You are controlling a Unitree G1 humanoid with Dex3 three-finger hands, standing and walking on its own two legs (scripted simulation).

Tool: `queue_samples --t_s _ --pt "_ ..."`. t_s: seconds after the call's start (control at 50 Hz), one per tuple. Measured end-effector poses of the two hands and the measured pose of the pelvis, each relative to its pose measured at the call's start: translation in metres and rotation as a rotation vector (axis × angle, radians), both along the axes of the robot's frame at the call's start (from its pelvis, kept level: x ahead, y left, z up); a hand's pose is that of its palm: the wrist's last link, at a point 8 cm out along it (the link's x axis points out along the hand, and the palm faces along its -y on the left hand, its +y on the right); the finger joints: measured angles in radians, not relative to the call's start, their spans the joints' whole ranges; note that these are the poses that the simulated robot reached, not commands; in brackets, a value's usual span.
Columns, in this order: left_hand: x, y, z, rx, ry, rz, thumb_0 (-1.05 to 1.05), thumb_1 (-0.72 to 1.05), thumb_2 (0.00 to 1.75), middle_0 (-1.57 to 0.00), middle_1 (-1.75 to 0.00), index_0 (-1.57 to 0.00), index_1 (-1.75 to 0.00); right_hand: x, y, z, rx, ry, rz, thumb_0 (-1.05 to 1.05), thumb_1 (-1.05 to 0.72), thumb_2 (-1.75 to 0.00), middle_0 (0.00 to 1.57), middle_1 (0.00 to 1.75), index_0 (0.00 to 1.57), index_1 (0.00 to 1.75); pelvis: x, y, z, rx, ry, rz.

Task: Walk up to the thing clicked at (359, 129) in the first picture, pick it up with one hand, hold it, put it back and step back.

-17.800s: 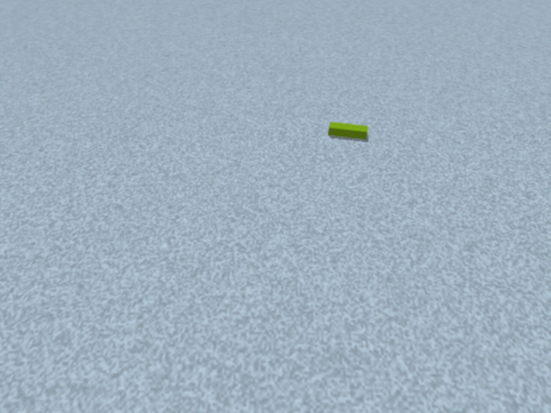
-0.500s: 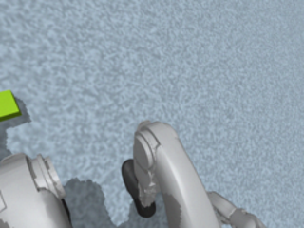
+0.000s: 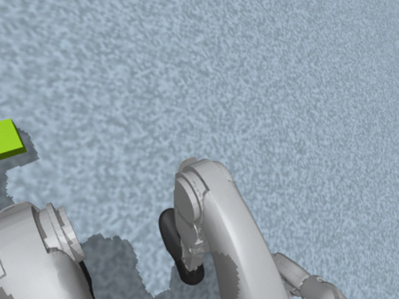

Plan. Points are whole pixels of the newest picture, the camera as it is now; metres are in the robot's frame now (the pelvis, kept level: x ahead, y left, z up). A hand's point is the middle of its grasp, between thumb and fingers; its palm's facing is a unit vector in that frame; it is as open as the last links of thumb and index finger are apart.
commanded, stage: settle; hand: left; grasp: from above
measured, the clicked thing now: out of the picture +0.42 +0.34 -0.27
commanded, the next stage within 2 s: lift in 1.04 s
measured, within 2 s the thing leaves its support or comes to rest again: leaves its support in 0.40 s
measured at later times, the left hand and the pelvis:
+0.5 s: hand out of the picture +0.41 +0.35 -0.22, palm faces -0.37 -0.16 -0.92, open 9.4 cm; pelvis +0.00 +0.00 +0.00, yaw +1 degrees
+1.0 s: hand out of the picture +0.40 +0.35 -0.14, palm faces -0.42 -0.12 -0.90, open 9.3 cm; pelvis +0.00 -0.01 +0.02, yaw +6 degrees
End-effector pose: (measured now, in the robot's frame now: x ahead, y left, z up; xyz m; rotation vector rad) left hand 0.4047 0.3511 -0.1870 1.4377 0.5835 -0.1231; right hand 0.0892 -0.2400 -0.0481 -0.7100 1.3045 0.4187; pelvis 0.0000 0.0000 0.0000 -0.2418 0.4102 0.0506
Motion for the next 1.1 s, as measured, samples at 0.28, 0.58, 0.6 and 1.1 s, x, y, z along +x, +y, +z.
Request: queue_samples --t_s 0.28,0.58,0.6,1.1 --pt "0.001 0.001 0.001 -0.007 -0.003 0.018 0.00 0.07 0.55 -0.65 -0.72 -0.66 -0.68 -0.003 -0.002 0.000 -0.015 -0.002 -0.013 0.00 -0.91 -0.91 0.20 0.30 0.20 0.30 0.000 0.000 0.000 -0.001 0.001 -0.003" --pt "0.003 0.008 0.040 0.026 -0.061 0.009 0.00 0.07 0.53 -0.67 -0.69 -0.69 -0.64 0.004 -0.009 -0.011 0.010 -0.039 -0.126 0.00 -0.92 -0.91 0.20 0.30 0.20 0.30 0.005 -0.001 -0.002 0.018 0.056 0.015" --pt "0.003 0.007 0.045 0.031 -0.058 0.005 0.00 0.08 0.53 -0.67 -0.68 -0.69 -0.64 0.006 -0.009 -0.013 0.016 -0.045 -0.137 0.00 -0.92 -0.91 0.20 0.30 0.20 0.30 0.005 -0.001 -0.001 0.021 0.062 0.017" --pt "-0.003 0.006 0.115 0.035 -0.007 -0.022 0.00 0.09 0.47 -0.71 -0.62 -0.73 -0.58 0.013 -0.023 -0.019 -0.009 -0.063 -0.284 0.00 -0.92 -0.91 0.20 0.30 0.20 0.30 -0.002 -0.009 0.023 0.077 0.117 0.065"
